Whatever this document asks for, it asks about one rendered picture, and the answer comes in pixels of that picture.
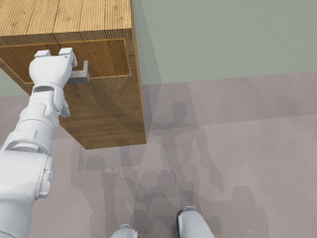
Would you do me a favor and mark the left robot shin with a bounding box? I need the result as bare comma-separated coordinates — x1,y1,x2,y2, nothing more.
120,224,133,230

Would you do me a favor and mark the cabinet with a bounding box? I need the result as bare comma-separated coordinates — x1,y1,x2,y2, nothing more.
0,0,147,150

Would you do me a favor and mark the robot left hand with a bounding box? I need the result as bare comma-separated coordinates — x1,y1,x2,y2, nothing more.
29,48,77,118

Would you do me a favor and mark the robot shin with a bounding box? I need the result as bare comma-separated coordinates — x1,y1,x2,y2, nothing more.
120,224,133,230
181,206,196,238

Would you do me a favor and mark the right robot shin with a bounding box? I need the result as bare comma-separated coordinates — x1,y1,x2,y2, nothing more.
181,206,196,238

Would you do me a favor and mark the robot left forearm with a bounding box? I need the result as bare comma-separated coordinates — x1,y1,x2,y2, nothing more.
0,82,64,156

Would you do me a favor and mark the handle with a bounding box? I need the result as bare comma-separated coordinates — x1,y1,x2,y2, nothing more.
66,60,90,84

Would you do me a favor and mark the drawer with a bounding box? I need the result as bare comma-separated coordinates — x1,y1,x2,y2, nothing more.
0,38,130,83

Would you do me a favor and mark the robot left upper arm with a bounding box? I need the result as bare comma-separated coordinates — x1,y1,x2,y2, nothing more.
0,150,53,238

